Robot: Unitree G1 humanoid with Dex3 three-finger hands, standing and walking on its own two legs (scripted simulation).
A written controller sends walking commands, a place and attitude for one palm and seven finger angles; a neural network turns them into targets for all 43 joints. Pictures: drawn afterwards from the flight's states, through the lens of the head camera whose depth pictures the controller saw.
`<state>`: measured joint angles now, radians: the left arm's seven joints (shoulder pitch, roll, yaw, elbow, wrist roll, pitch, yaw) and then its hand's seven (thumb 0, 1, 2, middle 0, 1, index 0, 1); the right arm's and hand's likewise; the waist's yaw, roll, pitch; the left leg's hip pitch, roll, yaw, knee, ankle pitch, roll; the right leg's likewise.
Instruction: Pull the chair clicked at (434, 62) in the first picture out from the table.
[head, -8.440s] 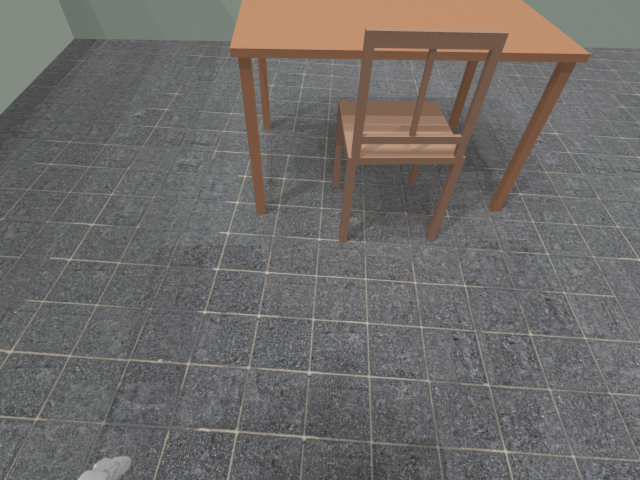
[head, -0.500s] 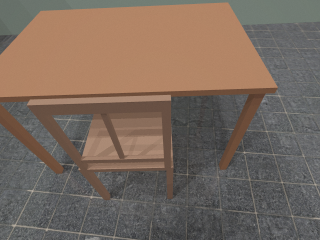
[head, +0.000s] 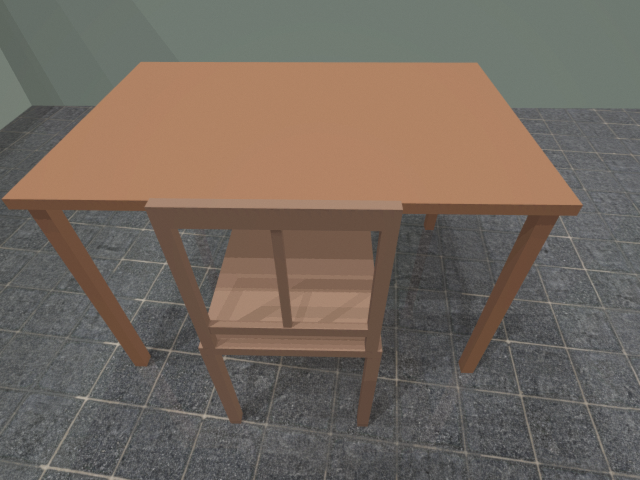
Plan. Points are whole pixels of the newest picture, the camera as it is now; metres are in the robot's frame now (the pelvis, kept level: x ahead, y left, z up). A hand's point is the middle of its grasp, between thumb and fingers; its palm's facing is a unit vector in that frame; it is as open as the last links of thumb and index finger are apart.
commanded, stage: come to a stop and stand still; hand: left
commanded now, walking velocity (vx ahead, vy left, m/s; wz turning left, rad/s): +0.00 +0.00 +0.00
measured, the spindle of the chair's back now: (282, 281) +0.49 +0.11 -0.09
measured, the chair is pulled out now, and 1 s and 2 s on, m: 0.00 0.00 0.00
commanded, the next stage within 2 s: look again from close up in 1.64 s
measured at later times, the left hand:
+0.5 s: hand out of the picture -0.01 +0.22 -0.16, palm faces +0.02 -0.98 -0.18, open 7.3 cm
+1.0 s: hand out of the picture +0.01 +0.19 -0.16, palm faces +0.02 -0.99 -0.16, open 7.3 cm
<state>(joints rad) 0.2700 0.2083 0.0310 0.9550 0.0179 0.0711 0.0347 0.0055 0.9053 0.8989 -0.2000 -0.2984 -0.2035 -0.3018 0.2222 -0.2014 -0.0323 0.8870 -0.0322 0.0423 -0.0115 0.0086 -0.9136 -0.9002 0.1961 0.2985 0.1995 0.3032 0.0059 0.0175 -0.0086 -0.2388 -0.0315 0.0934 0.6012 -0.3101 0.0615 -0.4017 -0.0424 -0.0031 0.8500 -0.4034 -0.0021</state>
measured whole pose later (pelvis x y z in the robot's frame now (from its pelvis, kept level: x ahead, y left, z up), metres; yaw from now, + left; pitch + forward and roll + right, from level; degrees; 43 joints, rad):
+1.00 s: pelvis +0.03 +0.03 +0.02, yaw +1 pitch +0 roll +0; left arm 0.31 0.13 -0.02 1.11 0.01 -0.01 0.03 0.01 0.92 0.90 -0.20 -0.30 -0.20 -0.30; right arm 0.26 -0.17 0.02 1.10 -0.01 -0.03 -0.03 0.01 -0.92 -0.90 0.20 0.30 0.20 0.30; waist 0.00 0.00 0.02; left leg -0.16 -0.07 0.11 0.37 -0.22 0.09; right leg -0.19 -0.01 0.01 0.42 -0.24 0.01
